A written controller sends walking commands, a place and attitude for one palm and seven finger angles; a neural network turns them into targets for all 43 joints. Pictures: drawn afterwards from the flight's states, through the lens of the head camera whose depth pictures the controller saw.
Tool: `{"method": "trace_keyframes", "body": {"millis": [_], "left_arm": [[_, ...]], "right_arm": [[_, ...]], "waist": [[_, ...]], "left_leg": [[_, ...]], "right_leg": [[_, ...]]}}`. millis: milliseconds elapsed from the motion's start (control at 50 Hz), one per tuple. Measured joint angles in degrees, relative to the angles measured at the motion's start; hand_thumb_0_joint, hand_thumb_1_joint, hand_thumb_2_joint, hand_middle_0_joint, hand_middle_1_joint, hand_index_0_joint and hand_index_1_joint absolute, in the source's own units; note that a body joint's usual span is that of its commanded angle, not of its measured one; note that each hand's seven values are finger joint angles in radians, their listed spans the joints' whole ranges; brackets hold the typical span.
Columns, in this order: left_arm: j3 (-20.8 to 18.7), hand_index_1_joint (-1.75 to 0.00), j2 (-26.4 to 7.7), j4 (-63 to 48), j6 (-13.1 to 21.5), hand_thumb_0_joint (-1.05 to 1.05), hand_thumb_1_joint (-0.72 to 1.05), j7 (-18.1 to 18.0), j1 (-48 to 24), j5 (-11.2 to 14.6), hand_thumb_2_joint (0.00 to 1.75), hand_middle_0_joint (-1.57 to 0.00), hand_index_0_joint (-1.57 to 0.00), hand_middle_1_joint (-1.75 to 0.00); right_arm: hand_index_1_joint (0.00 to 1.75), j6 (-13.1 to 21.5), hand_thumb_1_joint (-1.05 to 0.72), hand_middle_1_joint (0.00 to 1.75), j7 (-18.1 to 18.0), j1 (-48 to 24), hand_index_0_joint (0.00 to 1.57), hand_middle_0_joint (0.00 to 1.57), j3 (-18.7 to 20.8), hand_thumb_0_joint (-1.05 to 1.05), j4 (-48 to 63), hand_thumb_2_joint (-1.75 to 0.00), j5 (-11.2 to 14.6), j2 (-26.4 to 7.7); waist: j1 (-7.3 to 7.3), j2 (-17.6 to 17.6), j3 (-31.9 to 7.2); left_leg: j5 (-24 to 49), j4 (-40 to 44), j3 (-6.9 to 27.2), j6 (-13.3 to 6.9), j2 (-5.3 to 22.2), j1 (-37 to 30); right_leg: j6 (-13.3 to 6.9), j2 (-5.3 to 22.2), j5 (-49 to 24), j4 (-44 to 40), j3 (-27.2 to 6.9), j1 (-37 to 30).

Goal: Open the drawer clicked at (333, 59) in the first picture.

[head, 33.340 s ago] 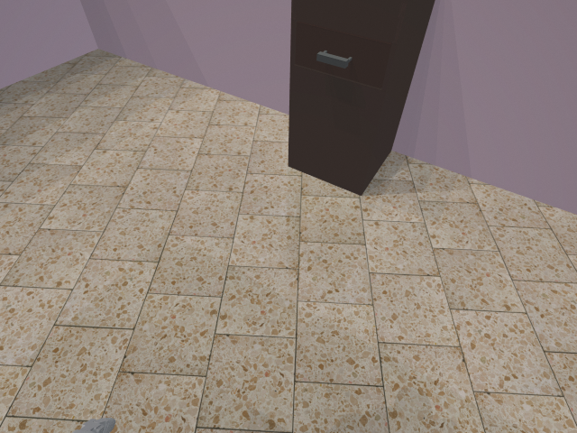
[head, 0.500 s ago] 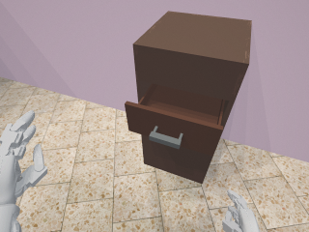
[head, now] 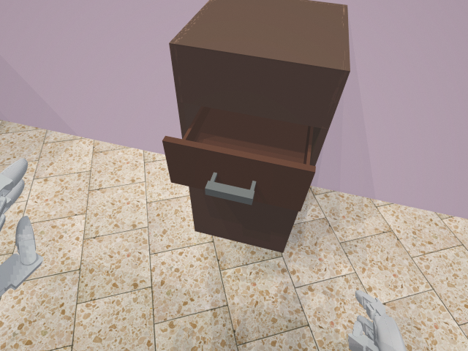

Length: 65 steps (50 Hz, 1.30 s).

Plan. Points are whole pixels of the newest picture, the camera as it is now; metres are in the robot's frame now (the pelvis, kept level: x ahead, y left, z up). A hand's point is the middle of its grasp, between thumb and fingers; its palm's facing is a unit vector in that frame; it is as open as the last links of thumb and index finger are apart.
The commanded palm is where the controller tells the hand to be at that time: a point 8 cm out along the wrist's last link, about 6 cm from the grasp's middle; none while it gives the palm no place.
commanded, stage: step back with the hand held close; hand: left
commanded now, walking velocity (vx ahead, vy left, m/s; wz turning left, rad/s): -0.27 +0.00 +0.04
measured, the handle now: (231, 186) +0.53 +0.02 -0.10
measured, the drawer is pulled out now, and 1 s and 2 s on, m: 0.16 0.16 0.16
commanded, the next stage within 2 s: stop stepping back and stand still in 1.34 s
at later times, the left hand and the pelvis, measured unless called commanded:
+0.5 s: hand (12, 311) +0.14 +0.23 +0.17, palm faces +0.39 -0.80 -0.45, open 7.4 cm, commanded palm +0.07 +0.27 +0.18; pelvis -0.06 -0.01 -0.01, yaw +1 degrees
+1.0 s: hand out of the picture +0.10 +0.24 +0.17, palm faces +0.41 -0.79 -0.45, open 7.4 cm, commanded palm +0.04 +0.27 +0.18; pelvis -0.08 -0.02 +0.00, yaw +2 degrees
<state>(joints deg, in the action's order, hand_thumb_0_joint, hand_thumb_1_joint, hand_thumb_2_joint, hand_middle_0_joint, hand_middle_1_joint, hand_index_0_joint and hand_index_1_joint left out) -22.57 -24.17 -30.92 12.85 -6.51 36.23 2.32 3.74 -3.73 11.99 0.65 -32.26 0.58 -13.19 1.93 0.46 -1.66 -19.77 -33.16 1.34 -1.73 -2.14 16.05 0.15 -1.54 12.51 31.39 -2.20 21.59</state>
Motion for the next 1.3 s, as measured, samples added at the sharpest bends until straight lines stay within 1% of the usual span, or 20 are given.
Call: {"method": "trace_keyframes", "body": {"millis": [100, 320, 480, 620, 720, 800, 820, 860, 880, 920, 960, 1000, 1080, 1120, 1140, 1160, 1200, 1220, 1260, 1300], "left_arm": [[-0.63, -0.3, 0.58, 0.44, 1.46, 0.01, 0.88, -0.49, -0.92, -0.19, 0.9, -0.22, -0.22, -0.3], [0.91, -0.3, 3.91, 1.64, 2.85, 0.01, 0.88, -1.25, -3.27, -1.6, 0.9, -0.21, -0.22, -0.3], [0.74, -0.3, 3.11, 1.72, 4.66, 0.01, 0.88, -1.69, -4.03, -1.77, 0.9, -0.21, -0.22, -0.3], [-1.02, -0.3, 1.3, 1.97, 4.68, 0.01, 0.88, -2.01, -2.32, -2.33, 0.9, -0.21, -0.22, -0.3], [-0.34, -0.3, 2.7, 1.18, 4.41, 0.01, 0.88, -1.84, -3.22, -2.63, 0.9, -0.21, -0.22, -0.3], [1.5, -0.3, 3.13, 0.47, 4.43, 0.01, 0.88, -1.72, -5.03, -2.37, 0.9, -0.22, -0.22, -0.3], [1.56, -0.3, 2.82, 0.1, 4.44, 0.01, 0.88, -1.79, -5.19, -2.28, 0.9, -0.22, -0.22, -0.3], [1.11, -0.3, 1.97, -0.8, 4.43, 0.01, 0.88, -1.85, -4.73, -1.93, 0.9, -0.22, -0.22, -0.3], [0.66, -0.3, 1.56, -1.14, 4.51, 0.01, 0.88, -1.86, -4.22, -1.94, 0.9, -0.22, -0.22, -0.3], [-0.28, -0.3, 0.69, -1.06, 4.54, 0.01, 0.88, -1.91, -2.97, -1.95, 0.9, -0.22, -0.22, -0.3], [-0.83, -0.3, 0.4, -0.91, 3.88, 0.01, 0.88, -1.88, -1.4, -1.42, 0.9, -0.22, -0.22, -0.3], [-0.87, -0.3, 1.09, -1.11, 2.97, 0.01, 0.88, -2.2, -0.06, -0.55, 0.9, -0.22, -0.22, -0.3], [0.45, -0.3, 3.01, -1.63, 1.72, 0.01, 0.89, -2.3, -0.79, 0.04, 0.9, -0.21, -0.21, -0.3], [1.63, -0.3, 3.77, -1.5, 1.59, 0.01, 0.89, -2.01, -3.27, -0.32, 0.9, -0.21, -0.21, -0.3], [2.44, -0.3, 4.04, -1.34, 1.54, 0.01, 0.89, -1.88, -4.52, -0.58, 0.9, -0.21, -0.21, -0.3], [3.16, -0.3, 3.92, -1.3, 1.44, 0.01, 0.89, -1.74, -5.35, -0.86, 0.9, -0.21, -0.21, -0.3], [3.39, -0.3, 2.43, -1.49, 1.11, 0.01, 0.88, -1.4, -5.34, -1.61, 0.9, -0.21, -0.21, -0.3], [2.9, -0.3, 1.4, -1.78, 0.75, 0.01, 0.88, -1.38, -4.55, -1.93, 0.9, -0.21, -0.21, -0.3], [1.77, -0.3, -0.12, -2.29, -0.13, 0.01, 0.88, -1.61, -2.58, -2.22, 0.9, -0.22, -0.22, -0.3], [1.09, -0.3, -0.71, -2.48, -0.88, 0.01, 0.88, -1.91, -1.38, -2.13, 0.9, -0.22, -0.22, -0.3]], "right_arm": [[0.3, 1.09, -0.9, 0.3, 0.16, -0.11, 0.2, 0.2, -0.83, 0.02, 0.44, -0.9, -0.29, 0.73], [0.3, 3.4, -0.9, 0.3, 0.38, 1.81, 0.21, 0.2, -2.06, 0.02, 0.38, -0.9, -0.44, 1.1], [0.3, 3.51, -0.9, 0.3, 0.53, 2.96, 0.21, 0.2, -1.17, 0.02, -1.3, -0.9, -0.35, 0.07], [0.3, 4.32, -0.9, 0.3, 0.22, 2.56, 0.21, 0.2, -0.55, 0.02, -1.29, -0.9, -0.85, 0.16], [0.3, 4.89, -0.9, 0.3, 0.59, 1.53, 0.21, 0.2, -0.35, 0.02, -1.69, -0.9, -1.29, 0.25], [0.3, 3.21, -0.9, 0.3, 1.52, 0.63, 0.2, 0.2, 0.22, 0.02, -2.71, -0.9, -0.96, 0.2], [0.3, 2.61, -0.9, 0.3, 1.62, 0.34, 0.2, 0.2, 0.17, 0.02, -2.83, -0.9, -0.91, 0.27], [0.3, 1.63, -0.9, 0.3, 1.54, 0.02, 0.2, 0.2, -0.15, 0.02, -2.42, -0.9, -0.82, 0.44], [0.3, 1.51, -0.9, 0.3, 1.34, -0.02, 0.21, 0.2, -0.26, 0.02, -1.9, -0.9, -0.75, 0.34], [0.3, 2.27, -0.9, 0.3, 0.81, -0.03, 0.21, 0.2, 0.02, 0.02, -1.74, -0.9, -1.04, 0.96], [0.3, 3.64, -0.9, 0.3, 0.39, 0.38, 0.2, 0.2, 0.1, 0.02, -2.27, -0.9, -1.75, 2.1], [0.3, 5.26, -0.9, 0.3, 0.38, 0.28, 0.2, 0.2, -0.36, 0.02, -3.3, -0.9, -2.49, 2.9], [0.3, 6.94, -0.9, 0.3, 1.81, -2.45, 0.21, 0.2, -1.79, 0.01, -5.12, -0.9, -2.94, 3.8], [0.3, 6.53, -0.9, 0.3, 2.47, -4.88, 0.21, 0.2, -2.29, 0.01, -5.42, -0.9, -2.68, 3.74], [0.3, 5.94, -0.9, 0.3, 2.72, -5.76, 0.21, 0.21, -2.39, 0.01, -5.38, -0.9, -2.21, 3.58], [0.3, 5.2, -0.9, 0.3, 2.88, -6.09, 0.21, 0.21, -2.4, 0.01, -5.26, -0.9, -1.53, 3.55], [0.3, 3.42, -0.9, 0.3, 2.89, -5.76, 0.21, 0.21, -2.46, 0.02, -4.93, -0.9, -0.7, 3.81], [0.3, 2.4, -0.9, 0.3, 2.66, -5.32, 0.21, 0.21, -2.63, 0.02, -4.53, -0.9, -0.61, 3.95], [0.3, 0.51, -0.9, 0.3, 1.9, -4.26, 0.21, 0.21, -3.05, 0.02, -3.27, -0.9, -0.6, 3.76], [0.3, -0.84, -0.9, 0.3, 1.18, -3.57, 0.21, 0.21, -3.08, 0.02, -1.92, -0.9, -0.59, 2.78]], "waist": [[-0.62, 0.14, -0.41], [-2.04, 0.16, -0.77], [-0.9, -0.09, -1.04], [-0.23, 0.88, -0.22], [-0.81, 0.47, 0.08], [-0.47, 0.66, -0.37], [-0.24, 1.13, -0.33], [0.22, 2.05, -0.32], [0.41, 1.68, -0.32], [0.62, 0.78, -0.56], [0.11, 0.4, -1.57], [-0.93, 0.48, -2.55], [-3.1, 1.55, -2.65], [-3.71, 0.94, -1.36], [-3.45, 0.24, -0.62], [-2.94, 0.25, -0.37], [-1.89, 2.15, -1.17], [-1.45, 3.44, -1.76], [-0.66, 5.26, -2.82], [0.05, 5.51, -3.12]], "left_leg": [[0.63, -1.27, -0.59, -0.25, -0.2, 1.76], [0.77, -5.46, -0.8, 0.03, -0.24, 5.74], [2.76, -4.41, -0.15, 0.38, 0.26, 7.34], [3.16, -4.78, -0.62, 0.46, -0.19, 8.11], [1.36, -7.75, -0.35, 0.92, 0.47, 9.68], [-5.28, -8.57, 0.56, 1.22, 0.17, 10.81], [-4.79, -7.56, 0.45, 1.24, 0.07, 10.63], [1.63, -4.06, -0.14, 0.92, 0.1, 9.91], [6.29, -2.77, -0.21, 0.62, 0.66, 9.89], [8.16, -2.8, 0.38, 0.74, 1.53, 10.33], [7.34, -2.05, 0.71, 1.17, 2.34, 10.33], [7.76, -0.7, 0.19, 1.55, 3.07, 10.28], [9.69, 0.96, -2.3, 2.41, 4.13, 11.29], [10.71, 0.87, -2.74, 3.12, 5.49, 12.6], [11.32, 0.67, -2.4, 3.08, 6.08, 12.99], [7.1, -1.46, -1.77, 3.29, 5.55, 13.59], [-2.42, -8.88, -0.8, 3.78, 2.58, 15.15], [-5.14, -11.95, -1.32, 4.17, 1.39, 15.33], [-7.25, -13.93, -3.18, 4.74, 0.13, 14.11], [-5.39, -9.51, -4.49, 4.96, -0.27, 11.11]], "right_leg": [[0.23, 0.13, -1.05, 0.85, -0.52, 1.7], [-0.08, 0.13, -1.6, 4.56, -0.46, 5.48], [-0.27, 0.12, -4.09, 1.58, 0.6, 5.82], [-0.16, -0.12, -3.86, 3.73, -0.78, 7.45], [-0.96, -0.84, -2.86, 5.84, -0.38, 8.68], [-1.16, -0.11, -4.79, 2.42, 0.83, 7.82], [-1.07, 0.29, -5.43, 1.45, 0.99, 7.53], [-0.7, 0.92, -6.01, 0.42, 1.15, 7.35], [-0.23, 0.49, -3.79, 1.4, 1.25, 7.88], [0.34, -1.46, 4.05, 8.28, 0.58, 8.73], [0.32, -3.24, 9.47, 13.07, 0.53, 7.19], [0.4, -3.67, 11.53, 12.24, 1.48, 3.6], [0.49, -2.64, 7.79, 4.52, 1.94, -4.32], [-3.13, -3.67, 9.52, 1.02, 1.98, -4.9], [-4.35, -4.38, 8.44, 0.37, 2.37, -4.72], [-4.95, -4.39, 6.93, -0.25, 2.71, -4.51], [-4.94, -3.04, 5.1, -1.64, 2.68, -3.96], [-4.95, -2.27, 4.37, -2.5, 2.35, -3.87], [-5.13, -1.21, 2.7, -4.54, 1.78, -3.94], [-5.16, -0.95, 1.09, -6.06, 1.81, -3.83]]}}
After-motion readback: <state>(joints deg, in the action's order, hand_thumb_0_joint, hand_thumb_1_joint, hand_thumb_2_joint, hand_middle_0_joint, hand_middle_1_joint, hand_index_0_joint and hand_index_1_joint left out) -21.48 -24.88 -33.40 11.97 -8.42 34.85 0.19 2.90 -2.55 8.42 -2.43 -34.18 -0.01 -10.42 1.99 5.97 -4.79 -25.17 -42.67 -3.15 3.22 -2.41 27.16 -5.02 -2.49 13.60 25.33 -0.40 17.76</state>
